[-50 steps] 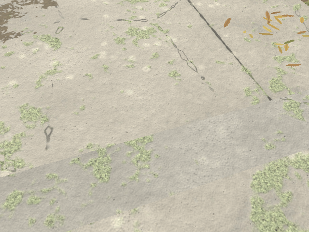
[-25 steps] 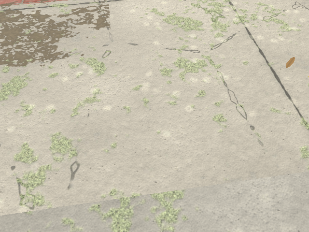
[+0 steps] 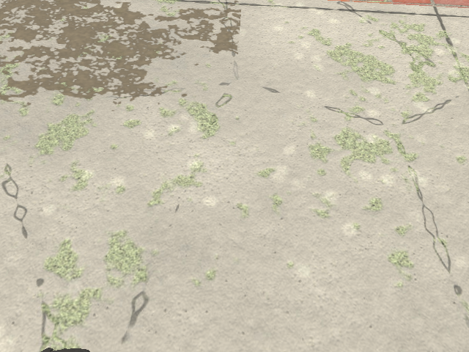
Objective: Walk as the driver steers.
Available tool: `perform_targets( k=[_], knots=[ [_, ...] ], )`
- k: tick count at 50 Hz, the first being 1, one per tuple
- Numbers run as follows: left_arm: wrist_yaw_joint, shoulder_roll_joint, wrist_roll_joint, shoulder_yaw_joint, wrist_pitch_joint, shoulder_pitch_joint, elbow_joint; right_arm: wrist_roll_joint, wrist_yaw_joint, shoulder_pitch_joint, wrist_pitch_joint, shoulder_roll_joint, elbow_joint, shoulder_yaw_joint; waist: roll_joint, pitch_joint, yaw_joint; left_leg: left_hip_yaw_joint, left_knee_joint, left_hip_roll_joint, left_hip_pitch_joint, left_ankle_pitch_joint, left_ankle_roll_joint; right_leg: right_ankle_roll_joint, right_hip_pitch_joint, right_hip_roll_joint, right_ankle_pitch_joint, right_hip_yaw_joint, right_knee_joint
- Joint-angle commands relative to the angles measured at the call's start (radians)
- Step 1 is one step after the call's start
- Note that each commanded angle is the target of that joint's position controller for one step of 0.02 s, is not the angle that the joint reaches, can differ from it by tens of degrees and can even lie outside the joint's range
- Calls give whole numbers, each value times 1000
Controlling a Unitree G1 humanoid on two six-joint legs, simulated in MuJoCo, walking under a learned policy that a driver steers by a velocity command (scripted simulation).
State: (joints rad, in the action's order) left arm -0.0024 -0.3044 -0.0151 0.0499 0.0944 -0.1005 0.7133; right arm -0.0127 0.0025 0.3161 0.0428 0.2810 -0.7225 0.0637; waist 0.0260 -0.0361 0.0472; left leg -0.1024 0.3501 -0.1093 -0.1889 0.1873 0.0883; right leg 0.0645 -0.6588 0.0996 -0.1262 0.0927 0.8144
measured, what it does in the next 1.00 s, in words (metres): walks ahead: right foot, then left foot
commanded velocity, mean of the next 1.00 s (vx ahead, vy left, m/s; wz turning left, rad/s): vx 0.45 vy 0.00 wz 0.18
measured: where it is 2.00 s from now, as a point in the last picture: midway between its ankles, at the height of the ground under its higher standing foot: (193, 294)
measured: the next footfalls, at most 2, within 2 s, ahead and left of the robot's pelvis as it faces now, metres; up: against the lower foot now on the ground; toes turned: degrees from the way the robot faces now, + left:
right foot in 0.18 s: +0.29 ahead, -0.15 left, +0.00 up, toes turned +10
left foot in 0.68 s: +0.50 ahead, +0.17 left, +0.00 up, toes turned +15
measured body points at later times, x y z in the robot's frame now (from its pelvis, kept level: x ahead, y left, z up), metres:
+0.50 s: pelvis +0.27 -0.04 +0.00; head +0.30 -0.04 +0.45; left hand +0.22 +0.24 -0.12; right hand +0.52 -0.24 -0.09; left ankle +0.36 +0.15 -0.69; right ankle +0.25 -0.16 -0.75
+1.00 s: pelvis +0.51 +0.07 +0.00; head +0.54 +0.09 +0.45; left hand +0.61 +0.36 -0.12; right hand +0.63 -0.19 -0.12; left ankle +0.46 +0.16 -0.75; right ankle +0.67 -0.05 -0.69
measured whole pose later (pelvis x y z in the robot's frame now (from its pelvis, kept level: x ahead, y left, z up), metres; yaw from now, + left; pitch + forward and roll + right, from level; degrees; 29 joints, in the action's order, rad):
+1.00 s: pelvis +0.51 +0.07 +0.00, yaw +8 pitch +1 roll +2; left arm 0.01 -0.30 0.01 0.06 0.03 -0.16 0.79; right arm 0.02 -0.01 0.26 0.07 0.26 -0.80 0.06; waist 0.05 -0.05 0.03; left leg 0.15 0.28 -0.04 -0.09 0.21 0.05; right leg 0.04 -0.65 0.08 -0.05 0.03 0.79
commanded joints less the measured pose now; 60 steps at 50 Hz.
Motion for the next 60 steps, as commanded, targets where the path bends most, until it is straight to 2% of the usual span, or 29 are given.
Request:
perform_targets(
  k=[1,6,8,9,10,11,12,14,17,21,24,27,30,32,33,34,35,36,37,38,40,44,48,51,55,57,58,59,60],
  knots=[
    [6,-41,8,4,12,80,-73,-7,-17,-13,9,180,64,50,-103,40,9,-141,-109,182,-114,-156,138,16,166,-76,200,-54,-195],
    [23,-103,25,27,30,105,-92,-13,-23,31,-3,170,44,51,-136,42,-1,-290,9,244,10,-53,104,-24,220,-88,123,2,-314],
    [20,-124,23,43,38,0,-65,-9,-23,11,-8,148,52,46,-153,69,-62,-308,103,221,11,-79,73,-66,358,-91,71,-22,-362],
    [13,-157,8,58,44,-105,-50,-3,-19,13,-5,100,61,29,-118,157,-113,-260,267,167,-38,-75,40,-111,545,-21,46,28,-360],
    [6,-233,-12,76,42,-228,-40,-4,-17,93,0,34,81,8,73,305,-119,-135,587,50,-281,149,-25,-215,885,193,-61,307,-374],
    [15,-244,5,84,26,-293,-4,-23,-18,153,7,52,103,2,333,362,-101,-65,835,29,-530,426,-55,-315,1006,333,-354,701,-490],
    [17,-157,18,60,23,-250,-20,-28,-19,109,6,143,79,22,188,236,-121,-93,931,88,-604,352,-65,-288,909,298,-501,657,-534],
    [17,-97,6,39,12,-172,-18,-6,-18,-21,1,146,96,26,54,70,-113,-42,909,142,-578,210,-70,-244,679,209,-293,389,-554],
    [18,-60,3,25,17,-137,5,-10,-7,-27,-1,92,97,22,92,26,-65,-23,789,186,-482,139,-70,-249,537,133,-84,207,-614],
    [17,-110,20,39,22,-160,43,6,0,-109,5,51,123,2,51,16,-68,20,582,210,-502,23,-87,-287,547,139,92,102,-663],
    [13,-134,28,43,10,-182,65,3,14,-200,20,31,137,-11,47,6,-99,63,390,202,-445,-124,-91,-266,544,110,148,10,-671],
    [13,-153,38,45,-3,-243,99,-5,25,-287,27,35,158,-13,49,-8,-131,93,274,177,-391,-183,-89,-253,568,118,152,-17,-660],
    [11,-168,47,49,-19,-273,128,-9,35,-330,30,57,180,-7,61,-24,-123,96,205,162,-375,-125,-56,-235,644,161,200,-7,-623],
    [6,-185,50,52,-30,-255,136,-3,35,-259,33,87,164,9,67,17,-61,126,148,128,-239,-96,-21,-208,666,156,394,-35,-521],
    [3,-174,50,47,-34,-253,138,3,30,-138,31,122,123,30,50,94,1,150,120,100,-56,-111,5,-185,635,116,525,-78,-376],
    [0,-138,35,30,-32,-249,126,8,19,24,27,176,83,54,16,207,74,75,150,171,204,-125,45,-147,498,70,433,-118,-154],
    [5,-38,15,-6,-14,-325,88,25,10,133,19,286,70,76,-215,354,66,-360,121,440,580,-5,195,-71,102,-74,11,-165,248],
    [9,-56,26,-5,5,-321,105,13,11,153,17,228,64,60,-261,421,75,-613,-18,514,594,105,237,-73,-39,-118,-452,-17,415],
    [16,-135,58,20,12,-248,84,11,13,93,21,176,63,40,-189,265,70,-479,-37,484,474,151,190,-87,-123,-62,-407,15,478],
    [16,-133,64,20,12,-192,72,10,13,26,24,145,67,29,-150,167,42,-339,-60,442,336,107,157,-94,-116,-17,-317,-10,444],
    [6,-111,40,28,-11,-190,86,24,20,-90,40,85,67,11,-134,61,-32,-141,-114,371,112,-218,121,-73,-2,27,-211,-10,344],
    [-8,-50,32,25,-59,-240,101,39,12,-152,66,95,32,20,-123,50,-95,82,-138,347,-20,-631,121,-21,100,-5,-107,-14,260],
    [14,-21,20,13,-58,-115,44,33,-22,-153,45,123,7,27,-110,45,-57,213,-136,313,-2,-602,96,-23,139,-16,130,-68,-22],
    [38,-32,20,17,-62,-54,-1,20,-36,-123,21,151,-19,35,-96,59,-32,220,-102,353,89,-589,95,-40,141,-24,150,-82,-128],
    [61,-72,15,38,-72,-55,-44,-9,-48,-143,-14,172,-29,49,-103,59,-50,217,52,392,163,-629,65,-94,153,-51,-17,-118,-191],
    [54,-120,13,67,-64,-186,-20,-14,-55,-137,-29,154,-28,46,-48,127,-111,262,311,311,125,-648,0,-150,356,-122,110,-149,-334],
    [30,-225,10,97,-65,-251,-27,18,-51,-94,-23,133,-14,35,123,202,-123,288,583,220,-54,-344,-81,-227,570,24,595,79,-354],
    [16,-288,-3,98,-69,-233,-53,62,-36,-28,-18,57,11,9,285,294,-47,208,908,26,-374,522,-156,-443,811,252,943,452,-321],
    [22,-225,-1,82,-70,-229,-74,32,-20,-44,-13,105,-3,13,162,432,-98,1,1006,47,-410,518,-145,-490,828,265,714,506,-382]
  ],
)
Velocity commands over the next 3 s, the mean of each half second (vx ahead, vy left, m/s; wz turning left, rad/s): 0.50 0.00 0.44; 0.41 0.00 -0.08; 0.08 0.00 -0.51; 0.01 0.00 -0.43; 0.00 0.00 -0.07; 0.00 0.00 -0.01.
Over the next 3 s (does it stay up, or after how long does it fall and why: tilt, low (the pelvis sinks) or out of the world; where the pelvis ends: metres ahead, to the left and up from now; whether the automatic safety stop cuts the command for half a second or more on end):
stays up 0.63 0.08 -0.01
